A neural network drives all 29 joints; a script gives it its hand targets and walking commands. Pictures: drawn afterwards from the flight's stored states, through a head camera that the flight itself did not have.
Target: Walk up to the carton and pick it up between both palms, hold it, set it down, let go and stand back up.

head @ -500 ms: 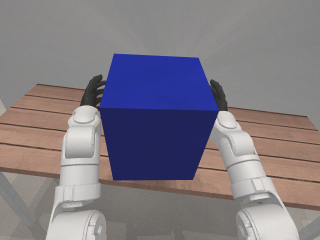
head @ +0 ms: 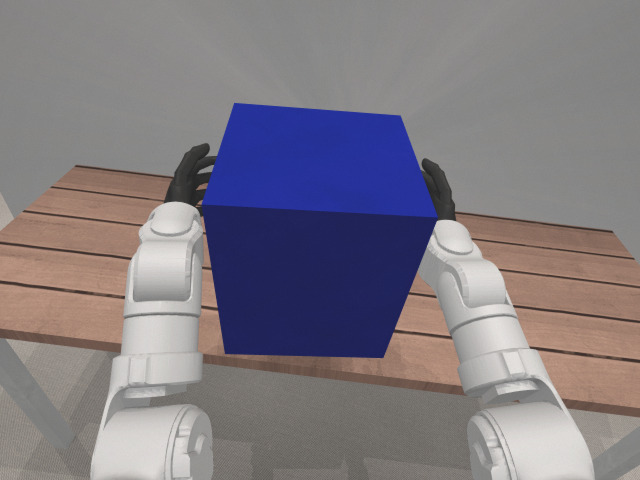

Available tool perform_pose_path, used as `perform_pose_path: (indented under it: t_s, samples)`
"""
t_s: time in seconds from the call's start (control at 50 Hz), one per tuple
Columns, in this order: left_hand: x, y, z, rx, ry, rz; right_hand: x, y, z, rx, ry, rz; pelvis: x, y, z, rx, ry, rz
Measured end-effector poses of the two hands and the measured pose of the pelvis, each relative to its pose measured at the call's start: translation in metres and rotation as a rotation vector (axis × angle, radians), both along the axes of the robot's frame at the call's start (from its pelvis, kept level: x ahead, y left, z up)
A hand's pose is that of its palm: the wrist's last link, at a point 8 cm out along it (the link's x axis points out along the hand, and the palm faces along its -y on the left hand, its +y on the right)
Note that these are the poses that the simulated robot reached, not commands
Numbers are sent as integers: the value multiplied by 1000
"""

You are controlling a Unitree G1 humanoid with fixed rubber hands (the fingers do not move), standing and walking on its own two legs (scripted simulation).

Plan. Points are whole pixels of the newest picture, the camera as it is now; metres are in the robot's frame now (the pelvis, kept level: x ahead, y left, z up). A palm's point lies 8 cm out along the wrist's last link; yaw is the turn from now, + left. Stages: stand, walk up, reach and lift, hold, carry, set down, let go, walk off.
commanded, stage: hold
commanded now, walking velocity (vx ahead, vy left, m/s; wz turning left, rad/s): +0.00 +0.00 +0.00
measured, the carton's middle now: (311, 235) +0.38 +0.00 +0.15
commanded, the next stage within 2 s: none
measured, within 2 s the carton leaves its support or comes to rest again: neither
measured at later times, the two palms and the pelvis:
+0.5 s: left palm (184, 211) +0.37 +0.16 +0.20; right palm (433, 220) +0.38 -0.15 +0.19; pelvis +0.01 +0.00 +0.00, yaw +0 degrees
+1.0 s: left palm (182, 210) +0.36 +0.16 +0.20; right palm (435, 223) +0.37 -0.14 +0.20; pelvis +0.00 +0.00 +0.00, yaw +0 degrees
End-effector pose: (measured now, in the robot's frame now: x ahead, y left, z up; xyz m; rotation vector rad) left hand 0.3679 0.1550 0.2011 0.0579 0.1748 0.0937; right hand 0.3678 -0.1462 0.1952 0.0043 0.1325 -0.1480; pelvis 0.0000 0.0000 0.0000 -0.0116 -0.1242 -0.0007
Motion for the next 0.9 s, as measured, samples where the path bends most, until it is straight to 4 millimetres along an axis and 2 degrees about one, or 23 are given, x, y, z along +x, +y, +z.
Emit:
perform_pose_path:
  t_s: [0.18, 0.4, 0.66, 0.9]
  samples:
    - [4, 1, -1, 4, -4, 7, 6, 1, 3, -14, -2, 10, 4, -1, 0, -1, 5, -3]
    - [6, 1, -6, 7, 5, 17, 12, 1, -4, -7, 5, 20, 11, -1, 0, -2, 4, 3]
    - [-3, 0, -8, -10, 2, 12, 2, 0, -4, 2, 3, 11, 9, -2, 0, -1, -11, 8]
    - [-6, 1, 0, 3, -5, 11, -2, 1, 0, 1, -5, 12, 0, -2, 0, 1, -8, 1]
